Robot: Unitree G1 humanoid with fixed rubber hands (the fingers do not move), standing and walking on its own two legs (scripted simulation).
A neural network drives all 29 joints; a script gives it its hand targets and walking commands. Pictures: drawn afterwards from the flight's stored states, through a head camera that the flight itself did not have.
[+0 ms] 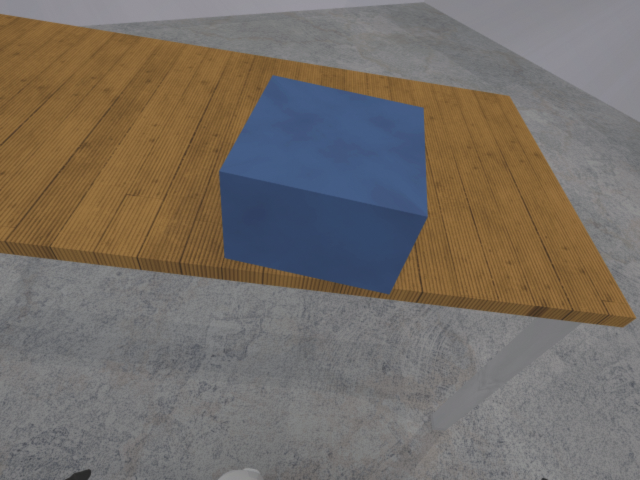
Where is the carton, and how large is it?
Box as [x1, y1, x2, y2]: [219, 75, 427, 294]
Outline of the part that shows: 272,75 219,170 224,257 389,294 427,216 423,108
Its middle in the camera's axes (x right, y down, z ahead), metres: +0.02 -0.09 +0.63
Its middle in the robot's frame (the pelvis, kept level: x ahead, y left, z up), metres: +0.55 +0.02 +0.07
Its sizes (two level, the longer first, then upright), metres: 0.269 0.260 0.170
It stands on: a table, 0.74 m high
